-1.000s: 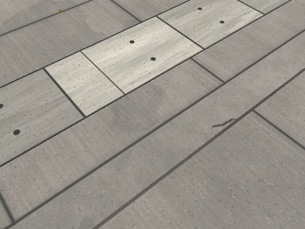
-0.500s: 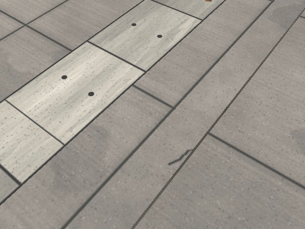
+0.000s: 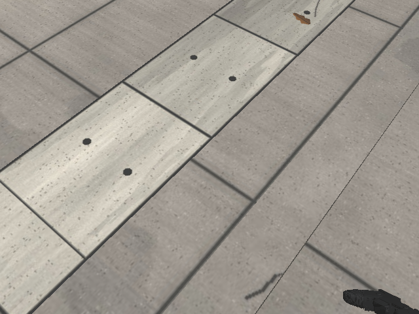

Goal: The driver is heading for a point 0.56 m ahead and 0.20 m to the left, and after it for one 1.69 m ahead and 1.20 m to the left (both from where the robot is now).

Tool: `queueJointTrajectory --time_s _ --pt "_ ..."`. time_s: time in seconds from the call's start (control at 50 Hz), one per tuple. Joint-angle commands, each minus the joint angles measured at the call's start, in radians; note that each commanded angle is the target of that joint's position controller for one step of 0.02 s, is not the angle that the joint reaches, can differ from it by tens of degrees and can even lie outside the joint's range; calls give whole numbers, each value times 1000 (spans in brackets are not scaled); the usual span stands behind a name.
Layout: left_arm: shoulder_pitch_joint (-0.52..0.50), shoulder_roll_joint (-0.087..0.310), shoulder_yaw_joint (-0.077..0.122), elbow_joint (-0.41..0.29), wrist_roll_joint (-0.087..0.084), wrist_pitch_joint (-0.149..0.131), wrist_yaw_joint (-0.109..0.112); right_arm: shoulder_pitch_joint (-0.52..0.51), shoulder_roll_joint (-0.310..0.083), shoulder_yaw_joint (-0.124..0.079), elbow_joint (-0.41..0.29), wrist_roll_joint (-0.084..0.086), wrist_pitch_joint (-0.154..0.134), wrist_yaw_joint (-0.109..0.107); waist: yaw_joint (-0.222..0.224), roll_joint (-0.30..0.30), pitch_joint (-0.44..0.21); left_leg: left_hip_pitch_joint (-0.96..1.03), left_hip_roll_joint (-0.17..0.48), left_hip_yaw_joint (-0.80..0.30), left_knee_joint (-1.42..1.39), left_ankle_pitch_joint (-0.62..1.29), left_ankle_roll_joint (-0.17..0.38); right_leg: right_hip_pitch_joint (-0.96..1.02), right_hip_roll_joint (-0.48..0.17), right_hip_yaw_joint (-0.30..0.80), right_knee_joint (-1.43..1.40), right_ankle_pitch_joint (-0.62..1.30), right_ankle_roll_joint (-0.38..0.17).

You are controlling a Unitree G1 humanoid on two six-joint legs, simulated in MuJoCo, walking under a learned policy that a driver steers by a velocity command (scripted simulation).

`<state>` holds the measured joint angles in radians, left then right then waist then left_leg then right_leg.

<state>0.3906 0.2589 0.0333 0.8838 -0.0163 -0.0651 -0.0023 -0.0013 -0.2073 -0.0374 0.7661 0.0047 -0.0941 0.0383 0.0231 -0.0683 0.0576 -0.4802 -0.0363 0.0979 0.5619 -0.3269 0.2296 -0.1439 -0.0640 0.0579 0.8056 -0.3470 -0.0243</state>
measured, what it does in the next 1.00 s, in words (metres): walks ahead, turning left: right foot 0.05 m lower, then left foot 0.04 m higher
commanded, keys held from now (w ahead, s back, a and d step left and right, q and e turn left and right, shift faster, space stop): w+q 1.00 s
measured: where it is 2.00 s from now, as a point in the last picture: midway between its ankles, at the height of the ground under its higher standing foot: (148, 250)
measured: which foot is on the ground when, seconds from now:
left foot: down 0.00-0.30, up 0.32-0.72, down 0.74-1.00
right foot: up 0.00-0.30, down 0.32-0.76, up 0.78-1.00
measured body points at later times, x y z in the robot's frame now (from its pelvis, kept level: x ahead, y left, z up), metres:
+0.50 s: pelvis +0.20 -0.03 -0.03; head +0.19 -0.05 +0.42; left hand +0.09 +0.18 -0.17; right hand +0.40 -0.21 -0.14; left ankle +0.20 +0.11 -0.57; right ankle +0.17 -0.16 -0.75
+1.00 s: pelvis +0.41 +0.12 +0.03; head +0.42 +0.14 +0.48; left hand +0.45 +0.45 -0.05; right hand +0.61 -0.08 -0.07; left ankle +0.38 +0.17 -0.71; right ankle +0.58 -0.01 -0.61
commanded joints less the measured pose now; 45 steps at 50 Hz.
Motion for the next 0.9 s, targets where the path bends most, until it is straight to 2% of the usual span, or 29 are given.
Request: queueJointTrajectory --time_s 0.02,0.06,0.12,0.16,0.2,0.26,0.3,0.32,0.34,0.36,0.38,0.4,0.42,0.46,0.52,0.56,0.62,0.64,0.68,0.7,0.72,0.74,0.76,0.78,0.8,0.82,0.84,0.86,0.9 --pt "-181 112 24 -142 -21 -48 -13 322 -177 -64 50 -24 6 -19 -158 147 -285 679 315 -432 -225 325 30 -443 -23 64 340 -112 -30" --pt "-193 94 28 -134 -12 -38 -6 206 -114 -49 38 -16 -3 -9 -80 144 -154 479 248 -358 -285 289 26 -417 -51 18 257 -55 -16" --pt "-118 40 17 -101 -3 -12 -13 117 -126 -53 15 0 10 -24 11 184 -85 216 210 -292 -353 191 57 -267 -30 -32 94 -55 50" --pt "-146 34 11 -92 7 -4 -15 82 -173 -68 6 5 15 -39 31 210 -88 116 185 -241 -336 206 27 -140 -7 -51 -64 59 84" --pt "-149 75 25 -77 0 8 -17 76 -197 -78 8 4 17 -50 50 241 -132 97 168 -230 -267 154 7 -46 2 -49 -140 189 114" --pt "-28 96 50 -13 -22 24 -14 46 -136 -62 -3 -8 30 -67 124 198 -122 -49 155 -252 -65 -37 -27 148 -22 -67 -243 269 108" --pt "181 73 67 81 -8 23 -19 87 -40 -33 2 -23 52 -64 201 34 -134 -230 33 -168 398 -245 -82 337 -9 -100 -298 140 100" --pt "210 64 54 89 25 8 -27 98 42 -13 -8 0 52 -60 193 -118 -85 -447 -34 -218 809 -316 -122 331 -146 126 -260 55 68" --pt "137 27 15 60 29 3 -36 193 106 5 -5 16 37 -52 82 -185 -47 -552 -32 -281 1150 -342 -134 178 -229 199 -169 545 53" --pt "76 203 58 86 45 1 -49 364 74 4 -52 78 38 -32 -73 -398 -88 -647 22 -247 1197 -227 -130 87 -450 706 -537 -2 -136" --pt "-56 143 45 52 5 -6 -46 231 -23 -8 -78 78 42 -41 -46 -187 53 -726 94 -228 1251 -94 -164 0 -440 666 -654 -346 -176" --pt "-149 67 17 40 18 -11 -34 143 -68 -17 -92 56 53 -50 -37 -96 119 -723 101 -233 1263 -10 -185 -98 -367 519 -631 -359 -148" --pt "-184 28 -1 48 31 -16 -26 157 -59 -16 -78 35 71 -55 -60 -52 104 -667 111 -218 1307 -1 -203 -177 -304 388 -600 -280 -123" --pt "-157 29 -6 70 41 -28 0 150 -65 -15 -105 28 76 -50 -61 -41 113 -610 126 -245 1180 74 -230 -215 -253 196 -593 -41 -109" --pt "-45 47 -2 99 54 -34 42 86 -26 -2 -157 19 69 -39 -23 -11 38 -582 130 -210 1004 139 -239 -86 -217 35 -604 202 -105" --pt "1 65 4 101 47 -34 60 26 -23 2 -185 14 66 -23 6 13 8 -527 142 -147 779 182 -223 3 -201 -66 -617 300 -89" --pt "81 100 18 108 25 -19 64 -94 29 18 -231 20 65 5 62 14 9 -454 135 -34 531 121 -187 133 -241 -127 -642 412 -93" --pt "82 110 24 103 20 -10 61 -91 36 20 -236 23 66 13 53 0 9 -416 124 -6 475 72 -170 166 -251 -157 -626 502 -93" --pt "66 139 34 83 10 0 52 -54 1 1 -238 22 67 18 11 -60 -41 -221 48 80 370 -14 -126 184 -245 -229 -517 955 -83" --pt "66 162 42 80 10 5 51 -18 -30 -16 -237 25 70 19 -26 -104 -82 -128 -2 105 329 -47 -102 213 -255 -243 -423 1213 -76" --pt "36 181 48 69 9 6 48 98 -76 -40 -211 29 70 22 -103 -123 -146 50 -49 113 227 4 -71 198 -244 -264 -264 1342 -62" --pt "19 176 47 54 6 -2 45 273 -160 -81 -157 34 76 13 -186 -108 -233 342 -70 49 103 109 -33 80 -203 -268 -61 1240 -30" --pt "6 87 26 -14 36 -19 40 392 -287 -116 -123 27 82 -11 -186 127 -303 703 167 -423 -4 36 78 -344 -92 -249 343 482 34" --pt "4 29 7 -66 39 -73 17 401 -343 -117 -136 6 70 -20 -131 295 -502 831 385 -1037 -259 -87 228 -566 91 -6 619 -137 47" --pt "-106 121 43 -78 -2 -101 2 378 -246 -85 -124 -14 56 -18 -159 180 -395 757 369 -929 -299 -88 167 -680 45 92 694 -66 32" --pt "-149 94 37 -106 -17 -106 2 358 -192 -68 -101 -9 44 -16 -123 174 -248 606 335 -761 -283 -28 127 -711 10 47 677 -14 14" --pt "-165 80 35 -111 0 -102 13 282 -170 -59 -107 2 34 -11 -65 71 -153 438 278 -627 -284 66 83 -665 -35 30 614 40 8" --pt "-150 87 43 -109 14 -87 21 223 -146 -52 -114 -3 28 -6 -16 85 -115 312 232 -524 -291 149 61 -596 -63 30 567 70 3" --pt "-127 79 44 -131 13 -56 18 198 -127 -46 -118 1 21 -6 27 113 -89 211 175 -437 -324 180 53 -545 -77 27 505 99 4"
